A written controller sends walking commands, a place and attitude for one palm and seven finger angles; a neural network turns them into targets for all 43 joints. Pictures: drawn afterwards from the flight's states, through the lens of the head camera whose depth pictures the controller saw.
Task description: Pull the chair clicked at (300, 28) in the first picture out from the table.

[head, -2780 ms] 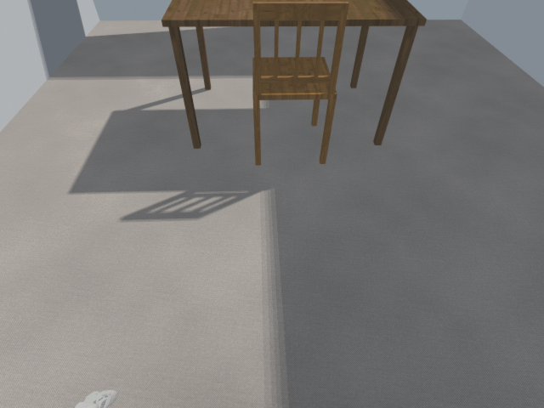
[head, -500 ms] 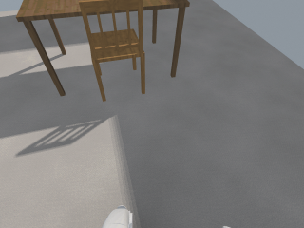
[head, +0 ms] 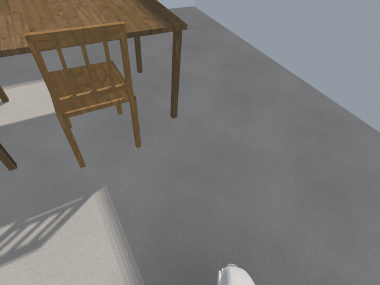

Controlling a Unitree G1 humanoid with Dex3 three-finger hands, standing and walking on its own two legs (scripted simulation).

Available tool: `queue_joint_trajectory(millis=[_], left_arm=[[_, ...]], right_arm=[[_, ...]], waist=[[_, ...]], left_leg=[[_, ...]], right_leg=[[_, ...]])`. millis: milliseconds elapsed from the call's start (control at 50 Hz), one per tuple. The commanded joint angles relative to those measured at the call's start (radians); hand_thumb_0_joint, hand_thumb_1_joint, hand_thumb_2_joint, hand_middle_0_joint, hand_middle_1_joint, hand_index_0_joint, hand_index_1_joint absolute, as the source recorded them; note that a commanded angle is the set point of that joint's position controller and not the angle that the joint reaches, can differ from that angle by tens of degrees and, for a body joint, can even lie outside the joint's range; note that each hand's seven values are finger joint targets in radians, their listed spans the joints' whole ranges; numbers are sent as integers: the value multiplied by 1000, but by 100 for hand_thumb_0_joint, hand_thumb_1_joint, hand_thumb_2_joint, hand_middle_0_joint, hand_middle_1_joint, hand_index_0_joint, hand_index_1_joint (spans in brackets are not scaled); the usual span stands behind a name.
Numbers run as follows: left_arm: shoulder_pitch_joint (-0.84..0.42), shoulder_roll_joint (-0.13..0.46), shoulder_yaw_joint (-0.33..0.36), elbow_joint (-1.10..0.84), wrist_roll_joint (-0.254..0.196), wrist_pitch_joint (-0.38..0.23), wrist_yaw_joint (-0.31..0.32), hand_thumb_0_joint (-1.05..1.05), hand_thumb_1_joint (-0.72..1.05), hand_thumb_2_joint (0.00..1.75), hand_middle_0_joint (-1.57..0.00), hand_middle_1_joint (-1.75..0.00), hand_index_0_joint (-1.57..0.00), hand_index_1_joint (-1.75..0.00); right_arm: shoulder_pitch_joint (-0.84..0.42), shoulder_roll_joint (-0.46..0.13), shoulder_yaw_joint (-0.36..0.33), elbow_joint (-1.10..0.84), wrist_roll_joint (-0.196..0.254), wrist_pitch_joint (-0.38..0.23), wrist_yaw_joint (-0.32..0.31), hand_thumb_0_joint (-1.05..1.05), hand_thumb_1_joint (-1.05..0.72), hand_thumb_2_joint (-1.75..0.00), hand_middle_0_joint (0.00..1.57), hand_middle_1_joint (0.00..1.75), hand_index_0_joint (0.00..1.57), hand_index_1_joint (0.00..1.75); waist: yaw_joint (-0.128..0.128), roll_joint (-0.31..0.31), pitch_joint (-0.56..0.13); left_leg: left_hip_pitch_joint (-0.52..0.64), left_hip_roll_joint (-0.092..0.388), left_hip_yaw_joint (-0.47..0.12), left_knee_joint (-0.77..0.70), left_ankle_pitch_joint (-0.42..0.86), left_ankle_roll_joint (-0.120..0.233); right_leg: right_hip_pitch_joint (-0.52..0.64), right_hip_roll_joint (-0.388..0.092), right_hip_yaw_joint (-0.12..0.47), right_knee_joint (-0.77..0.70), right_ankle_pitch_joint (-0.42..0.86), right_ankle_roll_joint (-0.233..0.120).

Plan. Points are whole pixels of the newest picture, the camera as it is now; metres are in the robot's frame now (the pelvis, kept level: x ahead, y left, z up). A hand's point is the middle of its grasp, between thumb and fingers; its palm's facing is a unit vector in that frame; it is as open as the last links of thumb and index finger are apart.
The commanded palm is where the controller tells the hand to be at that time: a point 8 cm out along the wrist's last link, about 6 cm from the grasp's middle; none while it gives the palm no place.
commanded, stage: walk to a spot facing it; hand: left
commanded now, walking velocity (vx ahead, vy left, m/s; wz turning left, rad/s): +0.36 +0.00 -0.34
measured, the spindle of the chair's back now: (89, 69) +1.00 +0.50 -0.13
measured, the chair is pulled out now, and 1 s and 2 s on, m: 0.00 0.00 0.00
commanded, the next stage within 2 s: turn to face it in 0.92 s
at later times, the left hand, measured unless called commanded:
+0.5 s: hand (142, 226) +0.30 +0.14 -0.17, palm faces -0.09 -0.97 -0.24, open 7.1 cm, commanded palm none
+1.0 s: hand (146, 174) +0.48 +0.15 -0.18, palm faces -0.17 -0.97 -0.16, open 7.4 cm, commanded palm none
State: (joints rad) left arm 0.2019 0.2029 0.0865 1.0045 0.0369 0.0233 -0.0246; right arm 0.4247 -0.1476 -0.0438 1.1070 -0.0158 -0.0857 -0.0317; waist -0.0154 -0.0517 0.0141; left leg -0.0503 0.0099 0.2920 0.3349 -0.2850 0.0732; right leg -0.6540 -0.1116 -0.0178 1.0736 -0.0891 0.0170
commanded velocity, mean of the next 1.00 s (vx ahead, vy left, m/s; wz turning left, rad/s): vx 0.29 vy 0.00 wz -0.30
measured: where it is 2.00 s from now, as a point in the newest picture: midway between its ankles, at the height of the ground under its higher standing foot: (197, 234)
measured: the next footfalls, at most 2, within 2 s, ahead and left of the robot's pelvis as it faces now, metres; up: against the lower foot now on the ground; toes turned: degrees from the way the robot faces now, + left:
right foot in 0.28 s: +0.25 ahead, -0.12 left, +0.00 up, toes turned -15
left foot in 0.76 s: +0.50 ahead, +0.07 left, +0.00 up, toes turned +0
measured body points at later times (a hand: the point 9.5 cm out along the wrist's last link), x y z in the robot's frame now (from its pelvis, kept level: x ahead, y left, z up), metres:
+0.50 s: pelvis +0.22 -0.05 -0.01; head +0.23 -0.06 +0.44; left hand +0.31 +0.19 -0.15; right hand +0.20 -0.27 -0.17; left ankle +0.25 +0.10 -0.66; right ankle +0.21 -0.11 -0.74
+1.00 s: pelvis +0.43 -0.02 +0.00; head +0.45 -0.01 +0.44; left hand +0.49 +0.21 -0.17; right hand +0.44 -0.27 -0.14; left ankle +0.46 +0.07 -0.74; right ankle +0.41 -0.16 -0.65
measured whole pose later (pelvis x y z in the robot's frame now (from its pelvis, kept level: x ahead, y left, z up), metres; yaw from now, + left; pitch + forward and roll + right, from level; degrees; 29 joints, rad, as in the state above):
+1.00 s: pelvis +0.43 -0.02 +0.00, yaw -16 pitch -2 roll +0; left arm 0.30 0.17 0.09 1.05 0.03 0.02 -0.02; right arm 0.21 -0.16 -0.06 1.00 -0.02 -0.07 -0.03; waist 0.03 -0.03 0.06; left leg -0.18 0.10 0.27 0.47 -0.26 0.02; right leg -0.56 -0.10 -0.06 1.18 -0.28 0.02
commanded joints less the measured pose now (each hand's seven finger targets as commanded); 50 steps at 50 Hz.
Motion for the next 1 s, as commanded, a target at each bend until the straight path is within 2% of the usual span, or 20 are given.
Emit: queue_joint_trajectory(millis=[0, 80, 140, 200, 220, 240, 260, 280, 300, 340, 420, 640, 700, 720, 740, 760, 780, 840, 900, 980], left_arm=[[-86, -12, -21, -64, -2, -17, -8, 0, 90, 90, -20, -30, -20, -30], [-189, -29, -32, -86, -6, -28, -8, 0, 90, 90, -20, -30, -20, -30], [-187, -29, -35, -90, -8, -35, -5, 0, 90, 90, -20, -30, -20, -30], [-30, 2, -26, -47, -4, -51, 6, 0, 90, 90, -20, -30, -20, -30], [89, 29, -15, -12, -1, -61, 8, 0, 90, 90, -20, -30, -20, -30], [224, 91, 6, 30, 2, -74, 13, 0, 90, 90, -20, -30, -20, -30], [331, 189, 32, 51, -6, -82, 26, 0, 90, 90, -20, -30, -20, -30], [325, 226, 32, 59, -32, -76, 32, 0, 90, 90, -20, -30, -20, -30], [259, 193, 28, 43, -35, -67, 42, 0, 90, 90, -20, -30, -20, -30], [143, 96, -1, 27, -31, -80, 44, 0, 90, 90, -20, -30, -20, -30], [105, 30, -18, 23, -11, -106, 46, 0, 90, 90, -20, -30, -20, -30], [243, 96, -22, 74, -14, -106, 37, 0, 90, 90, -20, -30, -20, -30], [226, 110, -18, 83, -17, -102, 40, 0, 90, 90, -20, -30, -20, -30], [215, 99, -19, 75, -24, -101, 38, 0, 90, 90, -20, -30, -20, -30], [256, 38, -25, 58, -37, -98, 31, 0, 90, 90, -20, -30, -20, -30], [226, 44, -32, 35, -33, -105, 28, 0, 90, 90, -20, -30, -20, -30], [189, 66, -21, 34, -26, -96, 31, 0, 90, 90, -20, -30, -20, -30], [129, 17, -11, 31, -14, -62, 13, 0, 90, 90, -20, -30, -20, -30], [184, -25, -7, 25, -11, -23, 8, 0, 90, 90, -20, -30, -20, -30], [115, -32, 4, -34, -12, 5, -1, 0, 90, 90, -20, -30, -20, -30]], right_arm=[[141, -84, -2, 0, -5, -20, -5, 0, -90, -90, 20, 30, 20, 30], [216, -83, 3, 34, -14, -9, -7, 0, -90, -90, 20, 30, 20, 30], [219, -90, 2, 48, -14, -1, -7, 0, -90, -90, 20, 30, 20, 30], [191, -121, -4, 43, -8, 5, -6, 0, -90, -90, 20, 30, 20, 30], [150, -134, -7, 31, -2, 6, -4, 0, -90, -90, 20, 30, 20, 30], [124, -124, -7, 11, 10, 5, 7, 0, -90, -90, 20, 30, 20, 30], [131, -59, -1, -25, 26, -3, 8, 0, -90, -90, 20, 30, 20, 30], [65, -62, -5, -48, 25, -1, 5, 0, -90, -90, 20, 30, 20, 30], [18, -63, -12, -60, 20, 1, 4, 0, -90, -90, 20, 30, 20, 30], [-19, -27, -12, -56, 3, 25, 14, 0, -90, -90, 20, 30, 20, 30], [52, 19, -14, -42, -12, 61, 23, 0, -90, -90, 20, 30, 20, 30], [-342, -59, -5, -181, -10, 33, 63, 0, -90, -90, 20, 30, 20, 30], [-201, -102, -16, -138, -14, 19, 46, 0, -90, -90, 20, 30, 20, 30], [-43, -155, -29, -93, -20, 14, 35, 0, -90, -90, 20, 30, 20, 30], [89, -278, -58, -61, -35, 9, 22, 0, -90, -90, 20, 30, 20, 30], [151, -309, -58, -52, -19, 18, 18, 0, -90, -90, 20, 30, 20, 30], [63, -271, -46, -66, -12, 24, 19, 0, -90, -90, 20, 30, 20, 30], [-110, -141, -15, -112, -11, 11, 10, 0, -90, -90, 20, 30, 20, 30], [-141, -116, -11, -116, -5, 4, 4, 0, -90, -90, 20, 30, 20, 30], [-145, -134, -28, -135, -8, 15, 2, 0, -90, -90, 20, 30, 20, 30]], waist=[[-27, 138, 119], [-66, 151, 140], [-46, 170, 139], [25, 195, 23], [91, 184, -36], [151, 120, -126], [167, -89, -254], [147, -51, -255], [126, 44, -141], [52, 43, 33], [-35, 19, 70], [62, -53, 101], [-18, 16, 15], [-83, 84, -83], [-113, 313, -207], [-120, 367, -247], [-88, 241, -147], [-13, 157, 63], [41, 153, 63], [40, 181, 63]], left_leg=[[96, 293, -154, -146, 479, -10], [157, 306, -102, -109, 626, 14], [174, 319, -54, -49, 825, 20], [188, 315, -22, 184, 1141, -1], [112, 296, 2, 339, 1074, -20], [-121, 269, 9, 576, 829, -48], [-449, 103, 0, 921, -40, -99], [-575, 51, -147, 1125, -301, -93], [-600, 101, -232, 1135, -208, -70], [-560, 170, -263, 1043, -69, -85], [-455, 177, -236, 841, -3, -101], [-485, 120, -158, 343, 93, -91], [-214, 56, -116, 204, 91, -66], [50, 99, -172, 152, 174, -42], [309, 380, -503, 122, 260, 49], [339, 515, -672, 0, 350, 113], [190, 507, -596, -37, 208, 120], [-109, 418, -376, -101, 196, 43], [-199, 356, -194, -101, 284, 20], [-162, 356, -88, -98, 345, 45]], right_leg=[[-111, 1, -62, -151, -7, -11], [-55, 34, -120, -301, -75, -44], [21, 75, -165, -376, -138, -79], [252, 152, -215, -458, -191, -122], [430, 157, -209, -521, -122, -133], [722, 51, -84, -545, -21, -185], [999, -259, 385, -600, 184, -326], [1002, -341, 524, -705, 306, -399], [875, -323, 427, -740, 219, -383], [553, -235, 264, -809, 121, -267], [341, -135, 72, -858, 85, -205], [586, -125, 83, -808, 207, -176], [574, -93, 47, -587, 426, -148], [458, -45, 3, -377, 367, -108], [205, 82, -85, -78, -53, -56], [100, 128, -27, 163, -472, -54], [83, 65, 19, 223, -460, -68], [73, -10, 25, 239, -273, -38], [116, -12, -10, 183, -197, -11], [78, -33, -45, -21, -145, 23]])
